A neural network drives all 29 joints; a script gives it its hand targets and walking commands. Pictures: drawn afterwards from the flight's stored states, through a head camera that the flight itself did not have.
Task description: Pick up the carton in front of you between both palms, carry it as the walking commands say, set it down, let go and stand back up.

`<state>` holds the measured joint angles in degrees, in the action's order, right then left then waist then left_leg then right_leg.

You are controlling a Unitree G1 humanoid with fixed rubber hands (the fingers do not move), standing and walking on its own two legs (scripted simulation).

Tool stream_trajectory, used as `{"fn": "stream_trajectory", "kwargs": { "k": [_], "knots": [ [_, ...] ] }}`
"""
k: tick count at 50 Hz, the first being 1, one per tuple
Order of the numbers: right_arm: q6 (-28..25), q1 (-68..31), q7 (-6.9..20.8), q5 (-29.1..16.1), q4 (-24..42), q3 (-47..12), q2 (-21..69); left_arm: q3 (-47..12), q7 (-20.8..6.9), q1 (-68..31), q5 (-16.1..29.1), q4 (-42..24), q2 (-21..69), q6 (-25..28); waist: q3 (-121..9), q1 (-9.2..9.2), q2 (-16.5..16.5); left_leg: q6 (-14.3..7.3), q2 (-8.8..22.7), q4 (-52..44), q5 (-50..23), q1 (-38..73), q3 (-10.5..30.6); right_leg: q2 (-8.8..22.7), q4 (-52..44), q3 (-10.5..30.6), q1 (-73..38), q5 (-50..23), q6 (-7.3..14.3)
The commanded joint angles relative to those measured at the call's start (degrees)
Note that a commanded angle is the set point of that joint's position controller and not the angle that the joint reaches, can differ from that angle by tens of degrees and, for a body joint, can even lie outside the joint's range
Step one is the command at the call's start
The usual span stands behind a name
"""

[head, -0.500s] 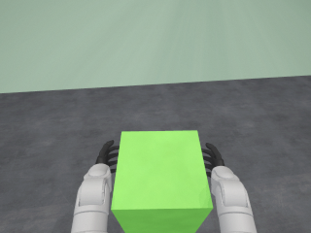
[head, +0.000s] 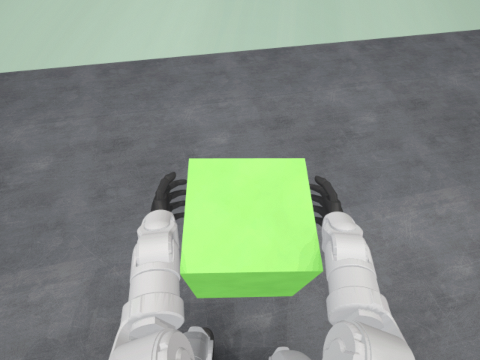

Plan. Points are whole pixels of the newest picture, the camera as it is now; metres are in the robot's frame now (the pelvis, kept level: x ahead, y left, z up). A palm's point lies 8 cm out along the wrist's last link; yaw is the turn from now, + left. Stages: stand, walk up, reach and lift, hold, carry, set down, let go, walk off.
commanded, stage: set down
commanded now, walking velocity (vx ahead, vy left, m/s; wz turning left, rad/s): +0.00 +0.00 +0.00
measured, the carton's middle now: (246, 234) +0.35 +0.01 -0.09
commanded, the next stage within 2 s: none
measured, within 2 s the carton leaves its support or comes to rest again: neither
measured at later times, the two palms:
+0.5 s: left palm (175, 242) +0.37 +0.17 -0.20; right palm (299, 230) +0.42 -0.13 -0.20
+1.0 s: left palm (177, 255) +0.39 +0.19 -0.36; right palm (278, 242) +0.44 -0.11 -0.37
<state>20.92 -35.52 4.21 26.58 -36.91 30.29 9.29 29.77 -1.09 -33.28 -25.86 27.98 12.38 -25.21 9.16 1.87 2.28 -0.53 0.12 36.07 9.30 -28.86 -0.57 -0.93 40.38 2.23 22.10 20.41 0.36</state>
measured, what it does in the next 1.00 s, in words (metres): lowers itself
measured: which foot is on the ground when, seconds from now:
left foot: down 0.00-1.00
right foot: down 0.00-1.00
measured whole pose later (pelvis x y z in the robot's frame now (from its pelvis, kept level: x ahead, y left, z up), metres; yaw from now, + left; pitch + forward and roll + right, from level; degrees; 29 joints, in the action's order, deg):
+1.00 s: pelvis -0.05 -0.02 -0.26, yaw -3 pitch +47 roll -1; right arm 11.6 -58.8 -5.4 7.4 -46.7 15.6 -2.3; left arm 29.9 3.2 -50.4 -10.0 33.1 2.6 -12.4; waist -8.6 6.3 3.7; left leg 2.0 1.8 95.2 20.7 -122.0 2.6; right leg -5.3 102.9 0.2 115.0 35.4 0.1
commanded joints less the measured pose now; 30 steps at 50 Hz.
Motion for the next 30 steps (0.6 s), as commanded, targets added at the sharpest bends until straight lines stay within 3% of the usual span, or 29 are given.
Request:
{"fn": "stream_trajectory", "kwargs": {
  "k": [1,5,9,11,13,17,20,30],
  "knots": [
    [-6.2,-23.0,8.5,-6.2,-3.3,-17.4,31.5,-18.9,-6.1,-19.2,5.7,5.5,35.6,6.5,-22.3,-0.61,-3.0,0.6,-4.8,2.9,-4.9,17.7,4.8,-5.8,-3.1,0.7,23.7,-1.5,2.3],
    [-13.6,-26.4,9.0,-12.2,-3.7,-27.0,35.9,-27.0,-4.8,-22.3,9.3,5.5,39.8,14.5,-38.0,-0.13,-2.1,0.7,-5.5,11.8,-15.0,14.8,5.6,-7.5,4.8,0.2,33.3,-5.4,1.2],
    [-17.5,-30.2,8.3,-18.1,0.7,-37.5,39.1,-37.2,-2.8,-27.5,14.1,0.0,43.7,18.7,-60.2,0.19,-1.1,1.2,-5.7,21.4,-24.7,17.0,6.5,-8.3,12.9,-0.2,43.3,-8.8,0.3],
    [-17.7,-31.1,7.3,-20.7,3.4,-41.0,39.8,-40.6,-2.1,-28.5,16.0,-2.9,43.6,19.0,-69.1,1.07,-1.5,1.2,-5.9,25.1,-26.5,16.5,6.0,-8.7,16.1,-0.1,46.4,-9.6,0.0],
    [-16.8,-31.6,6.6,-22.0,4.2,-42.8,40.3,-42.1,-1.9,-28.5,16.7,-4.2,43.0,18.2,-71.8,1.85,-1.4,1.5,-6.3,27.2,-23.1,12.0,4.7,-9.1,18.1,0.0,48.3,-8.5,-0.1],
    [-13.8,-33.3,6.5,-21.2,1.1,-41.7,42.8,-41.4,-3.6,-30.3,16.8,-1.8,42.9,15.2,-66.0,2.61,-0.6,1.7,-7.2,29.3,-8.5,-3.7,1.9,-9.6,20.8,-0.3,52.1,-0.6,-0.1],
    [-11.7,-35.3,7.0,-20.1,-2.5,-39.0,45.0,-38.7,-5.4,-32.9,16.3,1.3,43.6,13.0,-62.3,2.95,-0.4,1.6,-7.4,31.4,-2.6,-12.1,1.0,-9.7,22.9,-0.5,56.3,3.5,0.0],
    [-10.6,-41.0,5.1,-19.5,-7.5,-34.3,44.2,-32.0,-7.6,-37.8,15.9,7.4,41.2,11.7,-65.4,4.58,0.9,1.7,-7.8,41.5,-3.8,-30.3,-1.0,-10.2,32.1,-0.5,65.4,1.4,-0.4]
  ]
}}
